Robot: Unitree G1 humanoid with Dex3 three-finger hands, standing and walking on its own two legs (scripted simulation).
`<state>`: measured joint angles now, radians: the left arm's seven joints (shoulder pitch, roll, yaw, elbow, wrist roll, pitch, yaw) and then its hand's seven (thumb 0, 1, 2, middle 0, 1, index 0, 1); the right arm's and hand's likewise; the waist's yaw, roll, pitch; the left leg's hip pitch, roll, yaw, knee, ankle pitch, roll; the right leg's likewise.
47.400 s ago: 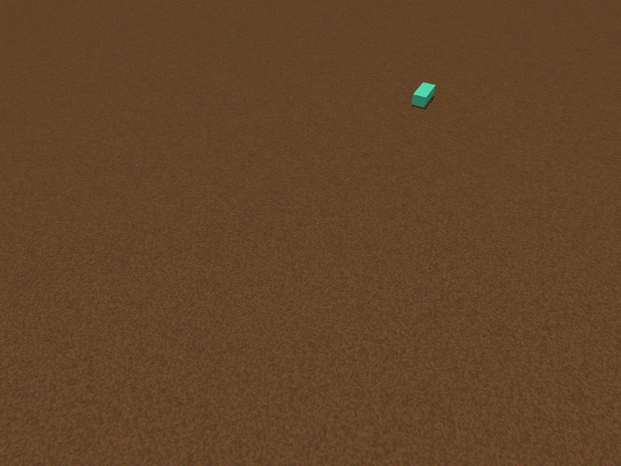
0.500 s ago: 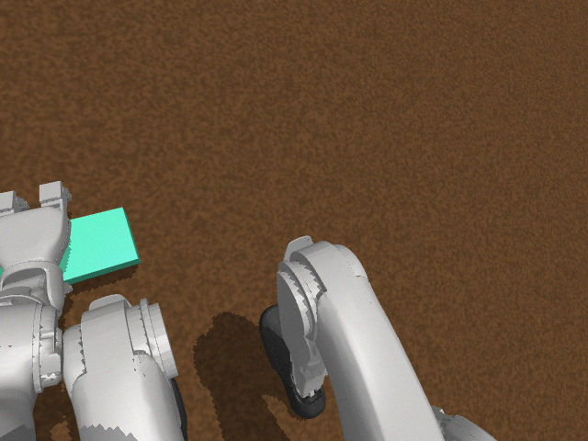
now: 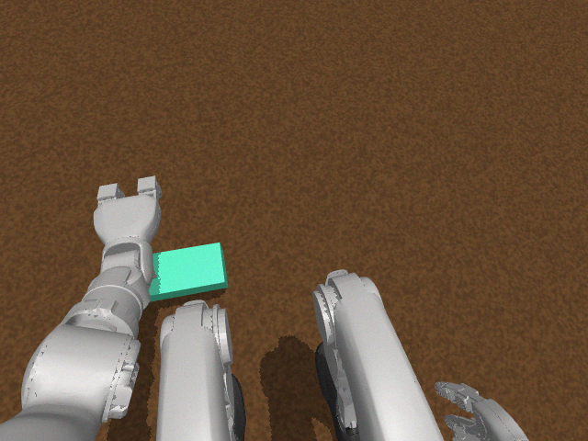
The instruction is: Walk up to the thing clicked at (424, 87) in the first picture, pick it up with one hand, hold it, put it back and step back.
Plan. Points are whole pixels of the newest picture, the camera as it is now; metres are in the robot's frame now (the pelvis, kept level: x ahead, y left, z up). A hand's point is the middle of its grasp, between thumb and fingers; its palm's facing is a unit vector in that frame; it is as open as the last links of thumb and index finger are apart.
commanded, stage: withdraw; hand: left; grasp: from above
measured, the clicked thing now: (181, 273) +0.43 +0.18 -0.35
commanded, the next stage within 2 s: home in 0.42 s
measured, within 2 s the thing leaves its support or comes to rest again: neither
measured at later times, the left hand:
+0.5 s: hand (146, 268) +0.41 +0.22 -0.23, palm faces -0.40 -0.03 -0.91, open 13.7 cm
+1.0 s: hand (110, 285) +0.36 +0.22 -0.08, palm faces -0.39 -0.26 -0.88, open 10.6 cm
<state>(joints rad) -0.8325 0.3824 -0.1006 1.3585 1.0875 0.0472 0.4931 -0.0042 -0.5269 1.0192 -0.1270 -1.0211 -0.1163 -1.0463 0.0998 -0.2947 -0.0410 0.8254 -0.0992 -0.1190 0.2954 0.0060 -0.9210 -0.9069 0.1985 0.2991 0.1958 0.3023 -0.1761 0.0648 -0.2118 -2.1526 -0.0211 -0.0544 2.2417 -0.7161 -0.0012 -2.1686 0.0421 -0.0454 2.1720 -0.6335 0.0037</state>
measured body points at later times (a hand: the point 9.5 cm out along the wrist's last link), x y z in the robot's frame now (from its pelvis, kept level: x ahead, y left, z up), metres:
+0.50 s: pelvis -0.01 +0.00 -0.04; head +0.22 +0.04 +0.35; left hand +0.43 +0.22 -0.18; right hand +0.05 -0.28 -0.15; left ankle +0.08 +0.12 -0.35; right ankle +0.10 -0.11 -0.35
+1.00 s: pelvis +0.00 +0.00 +0.06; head +0.18 +0.03 +0.48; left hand +0.37 +0.23 -0.03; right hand +0.11 -0.28 -0.06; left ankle +0.07 +0.12 -0.35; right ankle +0.10 -0.11 -0.35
